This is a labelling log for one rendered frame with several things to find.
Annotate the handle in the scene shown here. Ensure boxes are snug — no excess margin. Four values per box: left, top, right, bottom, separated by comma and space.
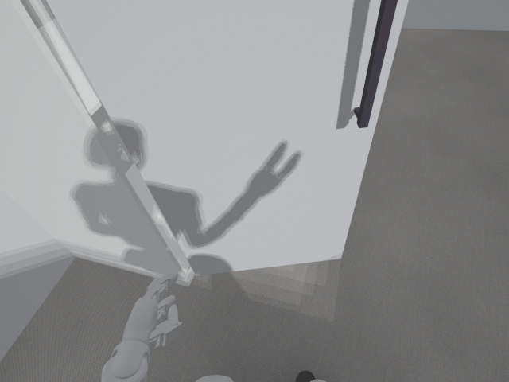
354, 0, 398, 128

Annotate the fridge door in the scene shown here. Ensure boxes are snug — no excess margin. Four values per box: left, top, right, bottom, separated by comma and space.
46, 0, 409, 276

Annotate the robot left forearm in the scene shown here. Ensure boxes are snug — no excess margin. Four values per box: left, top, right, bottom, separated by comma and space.
101, 341, 150, 382

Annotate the robot left hand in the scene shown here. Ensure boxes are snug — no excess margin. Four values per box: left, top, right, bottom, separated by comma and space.
122, 271, 182, 352

